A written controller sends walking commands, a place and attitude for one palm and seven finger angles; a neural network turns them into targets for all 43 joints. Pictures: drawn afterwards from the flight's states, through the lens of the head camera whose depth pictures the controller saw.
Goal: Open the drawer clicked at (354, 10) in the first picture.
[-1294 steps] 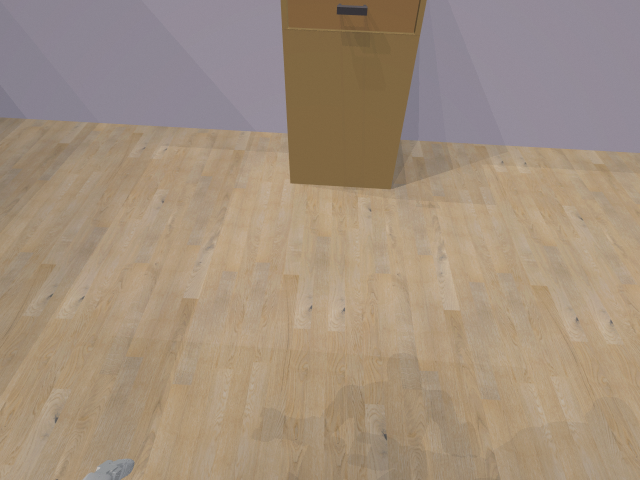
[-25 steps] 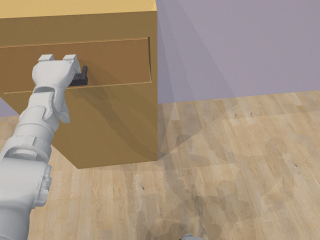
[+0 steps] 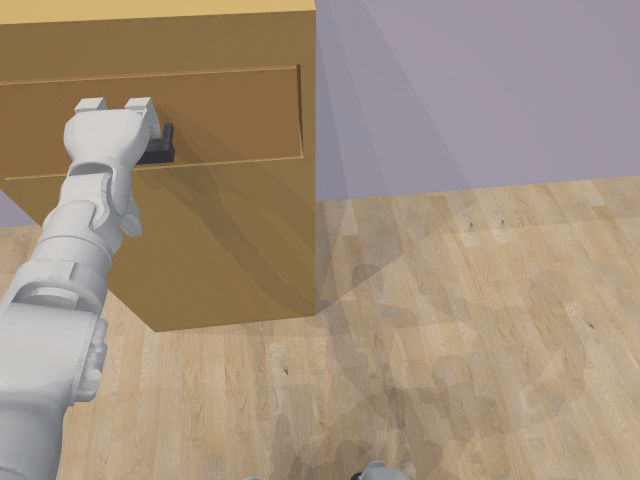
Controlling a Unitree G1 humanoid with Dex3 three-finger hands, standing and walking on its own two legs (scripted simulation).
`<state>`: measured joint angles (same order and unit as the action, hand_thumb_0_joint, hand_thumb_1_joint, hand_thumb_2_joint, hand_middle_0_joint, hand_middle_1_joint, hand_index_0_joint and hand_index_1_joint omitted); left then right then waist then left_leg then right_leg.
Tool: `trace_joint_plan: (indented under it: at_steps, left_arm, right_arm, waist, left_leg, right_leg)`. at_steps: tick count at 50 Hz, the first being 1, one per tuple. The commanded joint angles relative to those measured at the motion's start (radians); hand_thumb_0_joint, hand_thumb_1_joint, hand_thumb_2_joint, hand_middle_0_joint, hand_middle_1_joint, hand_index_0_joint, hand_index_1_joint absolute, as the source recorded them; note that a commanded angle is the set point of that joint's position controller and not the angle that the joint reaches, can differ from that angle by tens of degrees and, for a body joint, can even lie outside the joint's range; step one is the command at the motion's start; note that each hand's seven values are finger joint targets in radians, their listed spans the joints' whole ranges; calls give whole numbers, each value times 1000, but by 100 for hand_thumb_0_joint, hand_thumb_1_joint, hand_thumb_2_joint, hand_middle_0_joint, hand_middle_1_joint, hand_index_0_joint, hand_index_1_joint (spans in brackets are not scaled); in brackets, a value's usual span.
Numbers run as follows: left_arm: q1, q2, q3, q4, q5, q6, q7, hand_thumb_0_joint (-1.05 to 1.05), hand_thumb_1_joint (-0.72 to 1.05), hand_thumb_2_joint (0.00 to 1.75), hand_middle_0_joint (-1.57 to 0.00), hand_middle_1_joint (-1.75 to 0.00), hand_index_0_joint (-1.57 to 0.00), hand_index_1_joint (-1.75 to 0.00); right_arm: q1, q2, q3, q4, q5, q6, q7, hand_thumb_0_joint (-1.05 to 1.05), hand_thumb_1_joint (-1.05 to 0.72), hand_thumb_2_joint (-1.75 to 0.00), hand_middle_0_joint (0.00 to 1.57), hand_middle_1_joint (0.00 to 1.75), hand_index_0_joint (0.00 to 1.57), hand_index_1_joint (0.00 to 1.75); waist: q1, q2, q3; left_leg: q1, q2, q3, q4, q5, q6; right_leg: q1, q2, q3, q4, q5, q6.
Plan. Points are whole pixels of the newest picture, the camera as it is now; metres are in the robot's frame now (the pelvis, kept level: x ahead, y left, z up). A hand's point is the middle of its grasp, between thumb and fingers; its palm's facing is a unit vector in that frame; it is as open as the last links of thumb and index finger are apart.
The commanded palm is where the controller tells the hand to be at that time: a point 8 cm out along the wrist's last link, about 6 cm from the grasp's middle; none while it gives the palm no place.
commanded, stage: lift the fingers back up to retry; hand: left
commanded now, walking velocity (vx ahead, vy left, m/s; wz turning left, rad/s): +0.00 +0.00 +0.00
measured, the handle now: (134, 142) +0.56 +0.22 +0.07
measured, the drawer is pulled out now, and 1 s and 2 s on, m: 0.00 0.00 0.00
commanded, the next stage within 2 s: re-aim the fingers above the handle in 0.76 s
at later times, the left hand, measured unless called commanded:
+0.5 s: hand (91, 139) +0.51 +0.24 +0.13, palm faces +0.03 +0.00 -1.00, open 13.8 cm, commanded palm +0.47 +0.24 +0.18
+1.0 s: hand (87, 145) +0.49 +0.24 +0.13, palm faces +0.00 +0.00 -1.00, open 13.8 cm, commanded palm +0.47 +0.24 +0.19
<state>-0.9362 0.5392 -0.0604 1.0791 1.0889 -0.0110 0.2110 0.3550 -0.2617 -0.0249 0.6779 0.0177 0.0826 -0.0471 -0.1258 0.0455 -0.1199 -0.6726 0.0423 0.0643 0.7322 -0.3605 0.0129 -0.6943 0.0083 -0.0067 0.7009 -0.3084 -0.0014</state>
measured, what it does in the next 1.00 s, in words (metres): stands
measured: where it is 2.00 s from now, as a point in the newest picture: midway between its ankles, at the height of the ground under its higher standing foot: outside the picture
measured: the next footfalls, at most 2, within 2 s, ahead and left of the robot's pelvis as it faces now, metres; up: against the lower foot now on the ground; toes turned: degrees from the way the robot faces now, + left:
none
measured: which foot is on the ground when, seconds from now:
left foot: down 0.00-1.00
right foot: down 0.00-1.00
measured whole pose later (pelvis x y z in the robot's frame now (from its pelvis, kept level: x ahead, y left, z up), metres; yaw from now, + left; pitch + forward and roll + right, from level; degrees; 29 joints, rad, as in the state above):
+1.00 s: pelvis +0.02 +0.00 +0.01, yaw +2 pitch +13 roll -1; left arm -0.87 0.54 -0.06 0.88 1.03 -0.05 0.08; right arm 0.30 -0.26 -0.04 0.69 0.02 0.11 -0.03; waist -0.05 0.05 -0.09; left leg -0.51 0.03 0.04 0.62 -0.34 0.01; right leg -0.52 0.00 -0.03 0.60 -0.30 0.00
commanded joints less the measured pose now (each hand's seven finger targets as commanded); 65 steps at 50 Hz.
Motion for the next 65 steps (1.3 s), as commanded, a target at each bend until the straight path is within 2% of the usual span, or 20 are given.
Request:
trace_joint_plan:
  at_steps: [1,6,12,13,18,21,23,26,33,37,39,42,44,46,48,50,54,58,63,65]
  left_arm:
    - [-326,297,96,-115,-3,-4,-17,0,-50,30,-30,-120,-30,-120]
    - [-373,297,109,-226,-8,-34,-6,0,-50,30,-30,-120,-30,-120]
    - [-467,310,119,-304,-7,-40,24,0,-50,30,-30,-120,-30,-120]
    - [-460,332,144,-313,-10,-37,28,0,-50,30,-30,-120,-30,-120]
    - [-451,302,128,-380,-23,-18,9,0,-50,30,-30,-120,-30,-120]
    - [-391,225,70,-391,-43,13,-34,0,-50,30,-30,-120,-30,-120]
    - [-350,223,67,-403,-60,34,-69,0,-50,30,-30,-120,-30,-120]
    - [-356,156,-4,-417,-76,54,-125,0,-50,30,-30,-120,-30,-120]
    - [-385,248,64,-357,-72,2,-174,0,-50,30,-30,-120,-30,-120]
    - [-407,290,105,-419,-60,-59,-149,0,-50,30,-30,-120,-30,-120]
    - [-413,255,84,-424,-59,-68,-130,0,-50,30,-30,-120,-30,-120]
    - [-443,286,110,-433,-54,-71,-97,0,-50,30,-30,-120,-30,-120]
    - [-444,249,89,-457,-59,-64,-83,0,-50,30,-30,-120,-30,-120]
    - [-451,251,83,-416,-59,-46,-81,0,-50,30,-30,-120,-30,-120]
    - [-425,269,94,-400,-58,-29,-85,0,-50,30,-30,-120,-30,-120]
    - [-450,235,57,-401,-61,-18,-97,0,-50,30,-30,-120,-30,-120]
    - [-428,205,32,-398,-71,-19,-128,0,-50,30,-30,-120,-30,-120]
    - [-411,259,74,-372,-72,-38,-139,0,-50,30,-30,-120,-30,-120]
    - [-375,358,170,-398,-55,-68,-102,0,-50,30,-30,-120,-30,-120]
    - [-343,361,178,-392,-46,-63,-84,0,-50,30,-30,-120,-30,-120]
  right_arm:
    - [110,-171,-59,-68,3,-16,-17,0,-90,-90,20,30,20,30]
    - [107,-158,-65,-75,0,-23,-16,0,-90,-90,20,30,20,30]
    - [99,-156,-70,-60,-1,-32,-13,0,-90,-90,20,30,20,30]
    - [101,-158,-71,-59,-1,-32,-10,0,-90,-90,20,30,20,30]
    - [94,-156,-77,-55,-3,-29,-3,0,-90,-90,20,30,20,30]
    - [79,-156,-80,-57,2,-19,7,0,-90,-90,20,30,20,30]
    - [62,-162,-80,-58,7,-9,12,0,-90,-90,20,30,20,30]
    - [27,-160,-71,-72,15,6,13,0,-90,-90,20,30,20,30]
    - [-2,-156,-51,-78,17,16,-8,0,-90,-90,20,30,20,30]
    - [-3,-145,-53,-94,6,9,-10,0,-90,-90,20,30,20,30]
    - [0,-140,-56,-93,5,5,-6,0,-90,-90,20,30,20,30]
    - [7,-142,-61,-85,1,0,0,0,-90,-90,20,30,20,30]
    - [9,-138,-67,-82,-1,-2,4,0,-90,-90,20,30,20,30]
    - [19,-146,-68,-66,-1,2,5,0,-90,-90,20,30,20,30]
    - [13,-148,-67,-66,3,5,4,0,-90,-90,20,30,20,30]
    - [12,-149,-68,-60,6,6,3,0,-90,-90,20,30,20,30]
    - [9,-149,-67,-64,8,10,2,0,-90,-90,20,30,20,30]
    - [8,-152,-59,-65,11,15,-5,0,-90,-90,20,30,20,30]
    - [5,-148,-58,-81,3,9,-7,0,-90,-90,20,30,20,30]
    - [-4,-144,-59,-87,4,5,-5,0,-90,-90,20,30,20,30]
  waist:
    - [15,-72,-327]
    - [28,-5,-406]
    - [19,27,-406]
    - [30,40,-417]
    - [40,70,-497]
    - [38,63,-474]
    - [45,41,-425]
    - [34,7,-349]
    - [48,-60,-257]
    - [71,-6,-360]
    - [60,-15,-370]
    - [62,16,-409]
    - [57,26,-436]
    - [42,7,-424]
    - [49,-5,-421]
    - [33,4,-390]
    - [40,2,-364]
    - [49,-25,-334]
    - [87,-15,-392]
    - [94,-10,-394]
  left_leg:
    - [142,-54,-11,-67,238,35]
    - [222,-53,-16,-67,316,34]
    - [281,-50,-30,-80,351,34]
    - [293,-51,-34,-84,374,32]
    - [396,-45,-38,-79,537,29]
    - [441,-35,-42,-82,647,26]
    - [443,-32,-42,-96,642,25]
    - [433,-35,-39,-125,588,28]
    - [366,-51,-39,-159,440,30]
    - [384,-57,-33,-138,491,28]
    - [393,-57,-33,-127,505,27]
    - [398,-57,-33,-117,522,25]
    - [425,-58,-29,-108,557,27]
    - [409,-58,-28,-107,550,27]
    - [391,-62,-26,-116,519,29]
    - [392,-60,-26,-124,500,29]
    - [397,-59,-31,-133,484,31]
    - [348,-61,-29,-148,438,31]
    - [332,-61,-21,-148,464,30]
    - [325,-60,-14,-151,462,28]
  right_leg:
    - [242,31,3,-88,249,-11]
    - [266,36,-2,-82,291,-17]
    - [254,42,-10,-94,285,-19]
    - [270,44,-13,-91,304,-22]
    - [311,46,-18,-94,401,-22]
    - [312,47,-26,-110,432,-21]
    - [311,48,-30,-123,427,-19]
    - [319,44,-32,-151,399,-22]
    - [341,32,-25,-158,357,-27]
    - [379,27,-11,-134,400,-28]
    - [366,29,-14,-130,410,-25]
    - [372,30,-10,-124,425,-24]
    - [374,32,-11,-123,451,-23]
    - [380,32,-11,-130,461,-23]
    - [397,30,-9,-132,463,-21]
    - [374,31,-13,-141,445,-21]
    - [371,33,-13,-152,421,-24]
    - [392,29,-10,-153,410,-24]
    - [450,26,-2,-136,438,-25]
    - [458,26,0,-136,441,-23]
